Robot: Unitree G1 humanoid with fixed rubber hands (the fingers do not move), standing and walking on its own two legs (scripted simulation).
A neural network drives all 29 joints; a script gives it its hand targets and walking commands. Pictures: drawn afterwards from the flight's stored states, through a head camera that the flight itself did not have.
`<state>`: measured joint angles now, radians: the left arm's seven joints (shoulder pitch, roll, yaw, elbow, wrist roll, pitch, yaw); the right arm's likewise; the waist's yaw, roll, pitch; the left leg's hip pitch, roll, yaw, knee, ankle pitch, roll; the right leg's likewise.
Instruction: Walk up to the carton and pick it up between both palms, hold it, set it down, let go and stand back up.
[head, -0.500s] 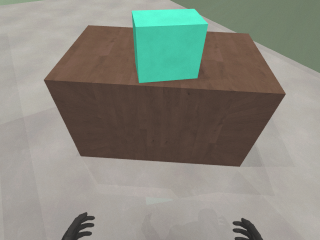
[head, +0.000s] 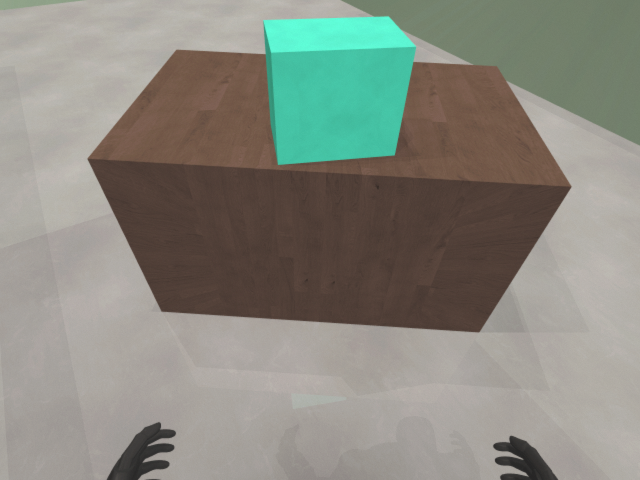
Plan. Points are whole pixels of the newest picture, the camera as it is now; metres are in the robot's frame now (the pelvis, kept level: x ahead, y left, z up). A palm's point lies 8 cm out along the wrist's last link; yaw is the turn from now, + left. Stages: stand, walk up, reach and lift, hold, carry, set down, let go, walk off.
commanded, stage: stand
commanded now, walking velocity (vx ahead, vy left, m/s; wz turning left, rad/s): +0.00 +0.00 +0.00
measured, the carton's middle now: (332, 91) +0.97 +0.00 +0.05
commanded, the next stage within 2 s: none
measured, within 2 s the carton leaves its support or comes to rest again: neither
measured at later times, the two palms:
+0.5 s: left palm out of the picture +0.15 +0.26 -0.07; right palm out of the picture +0.15 -0.28 -0.06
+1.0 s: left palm out of the picture +0.14 +0.26 -0.07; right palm out of the picture +0.13 -0.29 -0.07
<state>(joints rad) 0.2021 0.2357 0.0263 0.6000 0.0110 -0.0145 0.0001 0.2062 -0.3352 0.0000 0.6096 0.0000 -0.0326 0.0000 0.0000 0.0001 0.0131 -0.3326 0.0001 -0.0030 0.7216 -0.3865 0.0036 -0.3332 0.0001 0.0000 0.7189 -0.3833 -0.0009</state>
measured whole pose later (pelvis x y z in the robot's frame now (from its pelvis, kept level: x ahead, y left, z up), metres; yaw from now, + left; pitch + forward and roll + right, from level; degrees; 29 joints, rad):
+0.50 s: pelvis +0.00 +0.00 +0.00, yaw +0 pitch +0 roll +0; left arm 0.20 0.27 0.03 0.60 0.01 -0.03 0.00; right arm 0.21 -0.37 0.00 0.62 0.00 -0.05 0.00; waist 0.00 0.00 0.01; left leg -0.33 0.00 0.00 0.72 -0.39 0.00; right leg -0.33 0.00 0.00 0.72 -0.38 0.00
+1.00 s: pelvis -0.01 +0.00 +0.00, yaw +0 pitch -1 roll +0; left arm 0.20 0.27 0.03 0.60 0.01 -0.03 0.00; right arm 0.21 -0.38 0.00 0.65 0.00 -0.05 0.00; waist 0.00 0.00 0.01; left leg -0.33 0.00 0.00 0.72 -0.37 0.00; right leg -0.33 0.00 0.00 0.72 -0.36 0.00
